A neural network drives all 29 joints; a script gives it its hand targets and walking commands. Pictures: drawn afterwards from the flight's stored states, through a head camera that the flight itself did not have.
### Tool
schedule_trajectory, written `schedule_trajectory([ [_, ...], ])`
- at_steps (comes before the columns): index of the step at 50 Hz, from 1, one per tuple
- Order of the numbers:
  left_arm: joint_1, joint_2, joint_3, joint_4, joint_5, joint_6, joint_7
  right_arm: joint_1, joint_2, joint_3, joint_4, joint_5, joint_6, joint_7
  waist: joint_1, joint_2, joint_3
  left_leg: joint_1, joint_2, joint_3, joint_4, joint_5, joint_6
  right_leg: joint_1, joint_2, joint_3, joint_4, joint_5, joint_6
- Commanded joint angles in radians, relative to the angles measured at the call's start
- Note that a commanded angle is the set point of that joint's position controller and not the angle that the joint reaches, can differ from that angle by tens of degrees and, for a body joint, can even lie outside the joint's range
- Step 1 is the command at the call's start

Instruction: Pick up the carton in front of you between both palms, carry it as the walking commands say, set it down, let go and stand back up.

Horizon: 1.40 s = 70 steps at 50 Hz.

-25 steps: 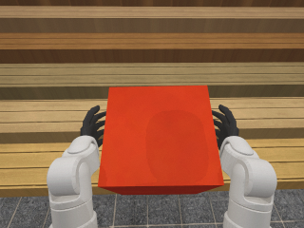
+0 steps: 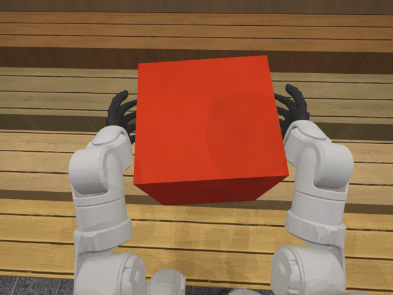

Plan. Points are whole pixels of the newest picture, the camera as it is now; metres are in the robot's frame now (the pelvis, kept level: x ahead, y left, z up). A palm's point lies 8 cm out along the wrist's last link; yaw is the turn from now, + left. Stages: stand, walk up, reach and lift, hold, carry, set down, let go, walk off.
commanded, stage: carry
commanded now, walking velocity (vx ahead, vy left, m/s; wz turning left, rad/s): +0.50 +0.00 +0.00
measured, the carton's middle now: (206, 143) +0.38 +0.02 +0.06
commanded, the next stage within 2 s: none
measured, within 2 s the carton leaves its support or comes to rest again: neither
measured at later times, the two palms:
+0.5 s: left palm out of the picture +0.77 +0.12 +0.23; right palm out of the picture +0.69 -0.18 +0.25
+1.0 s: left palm out of the picture +1.09 +0.25 +0.44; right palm out of the picture +1.11 -0.05 +0.44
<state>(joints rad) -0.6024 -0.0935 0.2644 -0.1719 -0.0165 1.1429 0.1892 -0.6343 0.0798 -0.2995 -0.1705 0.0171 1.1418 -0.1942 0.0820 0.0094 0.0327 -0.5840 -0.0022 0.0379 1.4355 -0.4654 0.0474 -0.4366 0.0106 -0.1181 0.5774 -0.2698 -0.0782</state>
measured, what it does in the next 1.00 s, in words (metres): climbs: left foot 0.13 m higher, then right foot 0.13 m higher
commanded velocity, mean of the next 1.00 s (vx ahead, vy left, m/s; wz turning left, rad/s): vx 0.50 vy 0.00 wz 0.00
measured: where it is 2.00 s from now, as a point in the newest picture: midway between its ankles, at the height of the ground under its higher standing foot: outside the picture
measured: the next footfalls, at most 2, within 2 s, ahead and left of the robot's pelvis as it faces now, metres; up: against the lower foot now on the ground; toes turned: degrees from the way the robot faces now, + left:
left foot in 0.26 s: +0.36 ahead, +0.12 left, +0.13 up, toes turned -3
right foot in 0.64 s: +0.70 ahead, -0.08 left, +0.25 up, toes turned -9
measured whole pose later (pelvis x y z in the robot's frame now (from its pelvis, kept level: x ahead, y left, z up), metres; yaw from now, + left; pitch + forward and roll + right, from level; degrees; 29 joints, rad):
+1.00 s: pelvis +0.73 +0.06 +0.26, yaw -1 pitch +4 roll -1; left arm -0.83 -0.04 0.26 0.07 -0.06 1.20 0.24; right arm -0.76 0.08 -0.43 -0.10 -0.11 1.24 -0.16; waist 0.16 0.00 -0.04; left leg -1.03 0.10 -0.01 1.53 -0.51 0.13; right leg -0.20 -0.06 -0.12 0.47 -0.35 -0.03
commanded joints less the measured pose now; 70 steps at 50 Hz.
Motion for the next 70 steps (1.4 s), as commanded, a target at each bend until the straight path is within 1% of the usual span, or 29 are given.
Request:
schedule_trajectory([
  [1,-0.727,-0.77,-0.716,-0.261,-0.365,-0.037,-0.081,-0.471,0.699,0.552,-0.063,0.094,-0.034,0.004,0.017,-0.034,-0.543,-0.5,0.039,0.016,0.258,-0.004,0.04,0.778,-0.33,0.465,-0.14,0.537,-0.165],
  [6,-0.6,-0.712,-0.701,-0.137,-0.341,-0.015,-0.099,-0.406,0.634,0.567,-0.065,0.05,-0.014,0.006,0.053,-0.109,-0.355,-0.798,0.05,0.047,0.194,-0.275,0.072,0.883,-0.277,0.365,-0.257,0.636,-0.165],
  [8,-0.642,-0.645,-0.67,-0.176,-0.308,-0.018,-0.092,-0.395,0.659,0.573,0.03,0.053,0.011,-0.001,-0.061,-0.138,-0.335,-0.164,0.001,0.21,-0.22,-0.071,0.093,0.347,-0.163,0.055,-0.347,0.932,-0.088],
  [10,-0.632,-0.696,-0.675,-0.138,-0.316,-0.006,-0.093,-0.517,0.67,0.593,-0.062,0.087,-0.007,-0.001,-0.15,-0.2,-0.472,0.217,-0.162,0.355,-0.289,0.072,0.11,0.261,-0.188,0.004,-0.1,1.641,-0.091],
  [11,-0.641,-0.689,-0.665,-0.181,-0.303,-0.011,-0.091,-0.507,0.713,0.611,-0.079,0.095,-0.007,0.001,-0.266,-0.21,-0.591,0.405,-0.137,0.21,-0.462,0.25,0.141,0.236,-0.191,-0.028,0.121,1.717,-0.032],
  [12,-0.651,-0.69,-0.652,-0.136,-0.308,-0.002,-0.085,-0.504,0.715,0.639,-0.113,0.136,-0.009,0.009,-0.342,-0.053,-0.711,0.675,-0.065,-0.054,-0.718,0.444,0.21,0.122,-0.096,0.005,0.623,1.338,0.039],
  [13,-0.522,-0.707,-0.616,-0.111,-0.23,-0.008,-0.077,-0.537,0.739,0.705,-0.144,0.191,-0.015,0.024,-0.276,0.37,-0.778,0.867,0.308,-0.641,-0.932,1.257,0.355,-0.156,0.143,0.075,1.154,-0.031,0.129],
  [14,-0.544,-0.698,-0.565,-0.13,-0.195,-0.021,-0.075,-0.503,0.822,0.748,-0.15,0.214,-0.021,0.039,-0.232,0.206,-0.882,0.918,0.297,-0.741,-0.894,1.322,0.39,-0.218,0.152,0.243,1.39,-0.106,0.056],
  [16,-0.419,-0.636,-0.48,-0.073,-0.073,-0.024,-0.041,-0.54,0.857,0.844,-0.196,0.309,-0.032,0.072,-0.191,-0.024,-0.754,0.877,0.245,-0.554,-0.847,0.908,0.291,-0.397,0.074,0.275,1.317,-0.11,-0.004],
  [18,-0.374,-0.674,-0.475,-0.042,0.002,-0.026,-0.04,-0.701,0.898,0.849,-0.259,0.361,-0.05,0.088,-0.245,0.111,-0.544,0.895,0.206,-0.485,-0.901,0.838,0.244,-0.603,0.044,0.166,1.231,-0.182,-0.011],
  [23,-0.479,-0.603,-0.43,-0.053,0.023,-0.062,-0.01,-0.644,0.887,0.869,-0.146,0.451,-0.049,0.126,-0.29,-0.017,-0.457,1.081,0.27,-0.462,-0.929,1.107,0.232,-0.938,-0.003,0.12,1.209,-0.458,-0.037],
  [26,-0.52,-0.55,-0.451,-0.088,0.015,-0.034,-0.005,-0.724,0.801,0.848,-0.223,0.473,-0.03,0.127,-0.169,0.084,-0.394,0.742,0.183,-0.203,-1.138,0.806,0.165,-0.608,-0.071,0.029,0.814,-0.256,-0.043],
  [30,-0.441,-0.575,-0.511,0.016,0.005,0.058,-0.005,-0.626,0.676,0.696,-0.118,0.358,0.048,0.094,0.03,0.249,-0.582,0.331,0.152,0.048,-0.822,1.834,0.121,0.268,0.12,-0.154,0.435,0.06,-0.088],
  [31,-0.581,-0.608,-0.547,-0.069,-0.103,0.065,-0.013,-0.614,0.67,0.629,-0.114,0.31,0.058,0.077,0.153,0.189,-0.659,0.229,0.084,0.02,-0.497,1.587,0.065,0.5,0.092,-0.022,0.258,0.171,-0.146],
  [32,-0.685,-0.602,-0.583,-0.088,-0.148,0.068,-0.018,-0.549,0.641,0.57,-0.011,0.223,0.073,0.054,0.157,-0.171,-0.688,0.063,-0.113,-0.019,0.108,0.59,-0.046,0.632,-0.203,0.5,-0.036,0.522,-0.299],
  [33,-0.633,-0.629,-0.607,-0.085,-0.199,0.07,-0.019,-0.443,0.65,0.507,0.04,0.181,0.084,0.05,0.07,-0.329,-0.827,0.021,-0.19,-0.142,0.526,0.189,-0.042,0.651,-0.373,0.869,-0.151,0.762,-0.396],
  [34,-0.724,-0.679,-0.672,-0.138,-0.236,0.063,-0.032,-0.469,0.642,0.463,0.05,0.091,0.084,0.042,0.058,-0.079,-0.759,-0.082,-0.1,-0.254,0.535,0.177,0.012,0.627,-0.268,0.747,-0.028,0.565,-0.346],
  [36,-0.789,-0.806,-0.709,-0.072,-0.323,0.06,-0.065,-0.504,0.608,0.393,0.082,0.011,0.082,0.037,-0.01,0.073,-0.568,-0.236,-0.017,-0.183,0.44,0.135,0.051,0.48,-0.278,0.704,-0.053,0.266,-0.252],
  [40,-0.937,-0.892,-0.73,0.027,-0.433,0.066,-0.097,-0.626,0.545,0.338,0.063,-0.036,0.071,0.02,0.023,0.111,-0.372,-0.347,0.055,-0.222,0.223,-0.107,0.088,0.372,-0.331,0.669,-0.145,0.061,-0.214],
  [47,-0.86,-0.885,-0.586,0.169,-0.357,0.072,-0.095,-0.723,0.649,0.435,0.132,0.025,0.096,0.034,0.007,-0.095,-0.364,-0.508,0.149,-0.088,0.056,-0.069,0.079,0.44,-0.294,0.3,-0.312,0.059,-0.164],
  [51,-0.763,-0.84,-0.473,0.287,-0.215,0.1,-0.08,-0.751,0.716,0.453,0.237,0.057,0.116,0.043,-0.198,-0.159,-0.492,0.262,-0.055,0.218,-0.419,0.041,0.086,0.204,-0.195,-0.044,0.007,1.029,-0.075],
  [52,-0.747,-0.822,-0.45,0.254,-0.174,0.101,-0.075,-0.719,0.775,0.502,0.252,0.096,0.112,0.063,-0.272,-0.066,-0.596,0.46,-0.06,-0.014,-0.599,0.108,0.138,0.083,-0.146,-0.012,0.317,0.935,-0.018],
  [53,-0.781,-0.862,-0.461,0.202,-0.197,0.101,-0.075,-0.783,0.787,0.53,0.173,0.136,0.091,0.069,-0.26,0.249,-0.629,0.556,0.217,-0.618,-0.927,0.291,0.223,-0.077,0.012,0.004,0.682,0.327,0.095],
  [54,-0.887,-0.863,-0.453,0.071,-0.201,0.074,-0.069,-0.818,0.897,0.58,0.084,0.211,0.072,0.076,-0.222,0.383,-0.725,0.679,0.284,-0.837,-1.04,0.596,0.293,-0.201,0.095,0.138,0.994,-0.066,0.095],
  [56,-0.798,-0.752,-0.381,0.036,-0.087,0.061,-0.038,-0.928,0.949,0.675,-0.016,0.325,0.056,0.082,-0.215,0.095,-0.718,0.732,0.262,-0.724,-0.861,0.651,0.35,-0.414,0.036,0.232,1.192,-0.104,0.035],
  [60,-0.65,-0.7,-0.398,0.054,0.029,0.037,-0.023,-0.9,0.936,0.76,-0.134,0.365,0.019,0.104,-0.233,0.098,-0.61,0.83,0.259,-0.526,-0.886,0.57,0.202,-0.65,-0.024,0.165,1.061,-0.175,-0.029],
  [64,-0.721,-0.64,-0.453,-0.071,-0.049,0.02,-0.017,-0.905,0.91,0.809,-0.248,0.446,0.012,0.104,-0.231,0.02,-0.599,0.833,0.285,-0.38,-0.996,0.669,0.191,-0.551,-0.057,0.126,0.689,-0.175,-0.031],
  [67,-0.566,-0.488,-0.387,0.119,0.053,0.082,-0.01,-0.705,0.773,0.714,0.021,0.37,0.077,0.087,-0.215,0.084,-0.527,0.787,0.239,-0.19,-1.029,0.753,0.195,-0.453,-0.056,0.011,0.487,-0.106,-0.025],
  [70,-0.725,-0.579,-0.443,0.065,-0.033,0.122,-0.025,-0.726,0.762,0.648,0.092,0.331,0.121,0.086,-0.029,0.114,-0.596,0.707,0.106,0.045,-0.589,1.43,0.061,0.074,0.063,-0.067,-0.081,0.252,-0.06],
])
